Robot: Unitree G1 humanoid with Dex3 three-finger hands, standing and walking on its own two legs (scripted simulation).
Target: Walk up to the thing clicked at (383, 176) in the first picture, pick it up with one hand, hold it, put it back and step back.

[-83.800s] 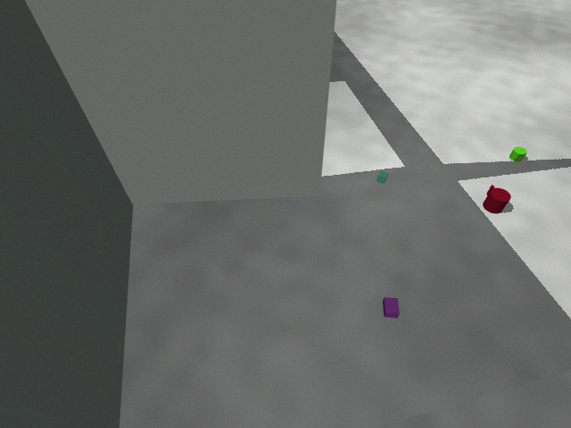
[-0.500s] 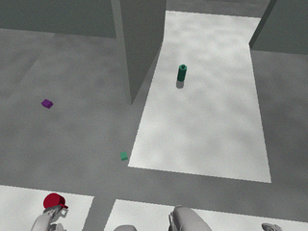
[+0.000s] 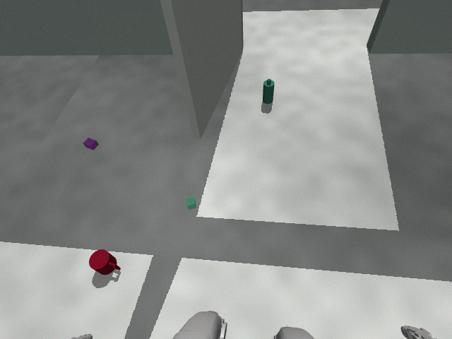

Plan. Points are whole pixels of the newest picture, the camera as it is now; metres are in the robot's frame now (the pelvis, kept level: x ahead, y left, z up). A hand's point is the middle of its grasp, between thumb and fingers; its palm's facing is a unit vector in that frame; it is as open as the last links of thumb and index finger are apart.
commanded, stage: step back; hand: left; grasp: from above
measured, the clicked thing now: (191, 203) +0.77 +0.25 -0.74
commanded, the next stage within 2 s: stand in 1.58 s
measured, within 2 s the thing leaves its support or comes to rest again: neither
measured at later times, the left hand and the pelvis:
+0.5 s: hand out of the picture -0.11 +0.24 -0.15, palm faces -0.02 -0.91 -0.41, open 7.4 cm; pelvis -0.19 -0.03 -0.01, yaw -1 degrees
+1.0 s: hand out of the picture -0.19 +0.26 -0.14, palm faces +0.03 -0.91 -0.41, open 7.4 cm; pelvis -0.23 -0.03 +0.00, yaw +3 degrees
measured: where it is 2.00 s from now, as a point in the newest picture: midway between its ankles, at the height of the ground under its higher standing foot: outside the picture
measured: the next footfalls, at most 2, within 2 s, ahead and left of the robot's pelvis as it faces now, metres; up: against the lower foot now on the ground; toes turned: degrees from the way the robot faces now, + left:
left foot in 0.12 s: -0.03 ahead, +0.12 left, +0.00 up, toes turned +1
right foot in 0.44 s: -0.16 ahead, -0.14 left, +0.00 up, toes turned +1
